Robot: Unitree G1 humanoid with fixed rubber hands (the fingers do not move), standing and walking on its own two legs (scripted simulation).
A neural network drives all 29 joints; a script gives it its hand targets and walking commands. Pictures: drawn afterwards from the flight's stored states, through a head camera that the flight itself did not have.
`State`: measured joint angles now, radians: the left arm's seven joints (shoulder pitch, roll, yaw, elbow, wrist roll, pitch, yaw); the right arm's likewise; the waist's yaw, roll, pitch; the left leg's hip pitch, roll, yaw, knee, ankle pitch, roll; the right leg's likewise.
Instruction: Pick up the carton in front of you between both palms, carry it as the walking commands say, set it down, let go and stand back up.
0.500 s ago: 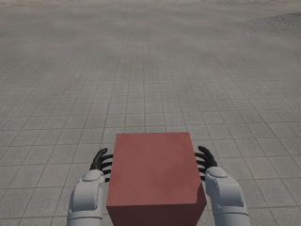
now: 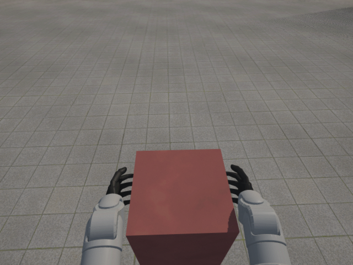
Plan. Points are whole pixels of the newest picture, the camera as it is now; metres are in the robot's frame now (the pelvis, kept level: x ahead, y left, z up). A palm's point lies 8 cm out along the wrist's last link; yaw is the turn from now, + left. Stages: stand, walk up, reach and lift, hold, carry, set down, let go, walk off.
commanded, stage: carry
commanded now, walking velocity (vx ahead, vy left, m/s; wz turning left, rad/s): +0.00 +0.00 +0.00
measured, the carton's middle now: (179, 210) +0.30 +0.00 -0.04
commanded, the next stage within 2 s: hold in 0.16 s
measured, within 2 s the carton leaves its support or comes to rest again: neither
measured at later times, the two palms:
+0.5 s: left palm (110, 206) +0.27 +0.15 +0.05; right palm (245, 200) +0.27 -0.14 +0.05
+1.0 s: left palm (110, 201) +0.28 +0.16 +0.05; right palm (243, 193) +0.29 -0.14 +0.05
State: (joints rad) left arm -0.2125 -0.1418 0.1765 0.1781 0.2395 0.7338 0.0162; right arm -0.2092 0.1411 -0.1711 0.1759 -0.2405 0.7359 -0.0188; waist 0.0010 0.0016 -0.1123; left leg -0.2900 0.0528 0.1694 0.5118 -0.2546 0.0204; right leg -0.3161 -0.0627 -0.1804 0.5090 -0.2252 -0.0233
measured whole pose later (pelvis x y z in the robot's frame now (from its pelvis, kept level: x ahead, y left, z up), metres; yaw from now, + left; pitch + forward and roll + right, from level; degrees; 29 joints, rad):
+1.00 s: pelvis -0.02 -0.01 +0.00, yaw +2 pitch -10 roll +0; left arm -0.41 -0.19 0.39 0.42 0.36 0.67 -0.03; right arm -0.40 0.19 -0.38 0.41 -0.36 0.68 0.02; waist 0.00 0.01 0.04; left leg -0.09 -0.03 -0.04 0.49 -0.23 0.02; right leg -0.10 0.03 0.02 0.49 -0.22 -0.02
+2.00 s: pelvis -0.06 -0.01 -0.21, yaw +3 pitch +43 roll +1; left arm -0.89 -0.07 0.47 0.64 0.21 0.24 0.07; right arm -0.90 0.02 -0.44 0.67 -0.22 0.24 -0.03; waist 0.00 0.01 -0.16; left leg -1.78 -0.11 -0.06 1.52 -0.49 -0.02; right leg -1.79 0.10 0.07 1.52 -0.47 0.02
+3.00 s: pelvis -0.07 -0.01 -0.39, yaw +4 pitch +40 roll +1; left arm -1.35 0.16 0.30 0.90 0.00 0.21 0.17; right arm -1.37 -0.23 -0.28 0.94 -0.01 0.21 -0.11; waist -0.02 0.01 0.24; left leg -2.23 -0.15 -0.02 2.18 -0.65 -0.05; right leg -2.25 0.12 0.02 2.17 -0.63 0.03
